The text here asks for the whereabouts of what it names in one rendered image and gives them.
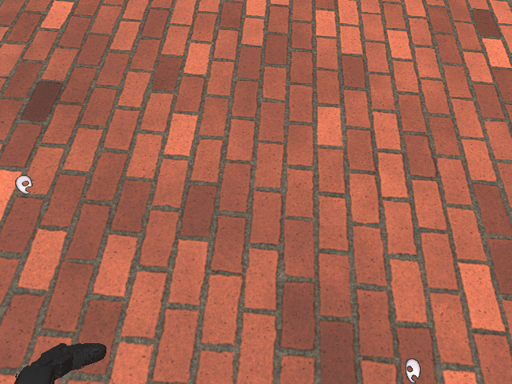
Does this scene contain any left robot hand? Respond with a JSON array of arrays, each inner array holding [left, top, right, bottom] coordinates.
[[14, 343, 106, 384]]

